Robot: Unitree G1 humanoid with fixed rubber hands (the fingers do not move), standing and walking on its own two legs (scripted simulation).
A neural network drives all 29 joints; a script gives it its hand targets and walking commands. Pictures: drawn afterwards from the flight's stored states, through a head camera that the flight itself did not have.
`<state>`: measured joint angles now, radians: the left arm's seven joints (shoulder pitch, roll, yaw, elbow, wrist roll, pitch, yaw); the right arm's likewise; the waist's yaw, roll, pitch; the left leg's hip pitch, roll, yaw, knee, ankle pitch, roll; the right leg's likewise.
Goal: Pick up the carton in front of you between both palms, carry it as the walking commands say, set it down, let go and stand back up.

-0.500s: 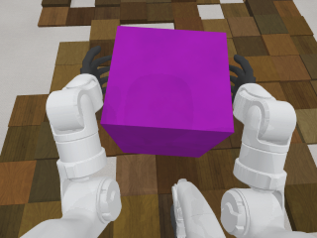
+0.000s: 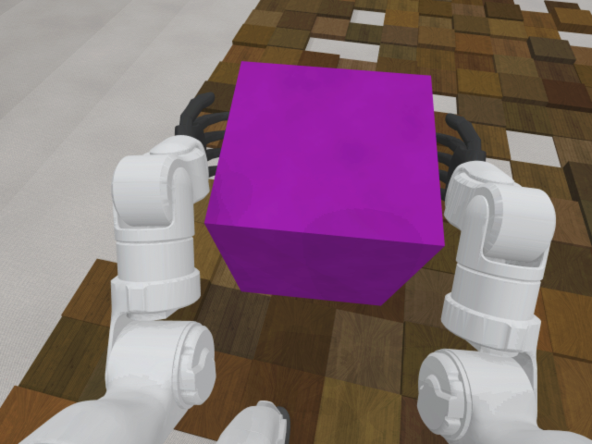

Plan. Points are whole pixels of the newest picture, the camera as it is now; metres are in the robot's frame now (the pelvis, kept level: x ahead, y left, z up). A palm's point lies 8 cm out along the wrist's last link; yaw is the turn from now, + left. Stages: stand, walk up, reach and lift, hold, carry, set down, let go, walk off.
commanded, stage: carry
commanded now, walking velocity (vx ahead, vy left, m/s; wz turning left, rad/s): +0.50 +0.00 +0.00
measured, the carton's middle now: (321, 200) +0.39 +0.05 +0.10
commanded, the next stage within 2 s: none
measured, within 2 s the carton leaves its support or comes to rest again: neither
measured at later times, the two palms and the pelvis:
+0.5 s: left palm (303, 59) +0.69 +0.11 +0.12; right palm (477, 85) +0.68 -0.19 +0.11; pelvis +0.32 -0.01 +0.00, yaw -2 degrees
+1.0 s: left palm out of the picture +1.00 +0.14 +0.09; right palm (443, 14) +0.97 -0.16 +0.09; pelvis +0.64 +0.01 -0.01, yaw -1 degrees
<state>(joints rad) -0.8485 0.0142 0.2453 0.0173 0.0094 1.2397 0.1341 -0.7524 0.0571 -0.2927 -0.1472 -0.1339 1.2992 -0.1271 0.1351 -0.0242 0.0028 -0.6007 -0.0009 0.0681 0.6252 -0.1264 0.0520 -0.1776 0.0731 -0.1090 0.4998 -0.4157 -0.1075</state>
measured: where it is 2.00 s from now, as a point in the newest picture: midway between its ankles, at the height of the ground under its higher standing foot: (340, 186)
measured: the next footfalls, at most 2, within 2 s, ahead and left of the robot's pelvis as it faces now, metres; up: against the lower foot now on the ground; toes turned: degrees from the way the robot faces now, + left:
left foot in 0.02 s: +0.18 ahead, +0.09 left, +0.01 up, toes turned +4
right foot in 0.44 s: +0.43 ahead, -0.10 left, +0.00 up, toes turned -8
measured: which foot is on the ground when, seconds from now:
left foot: up 0.00-0.00, down 0.02-0.48, up 0.50-0.82, down 0.84-1.00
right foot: down 0.00-0.06, up 0.08-0.42, down 0.44-0.84, up 0.86-1.00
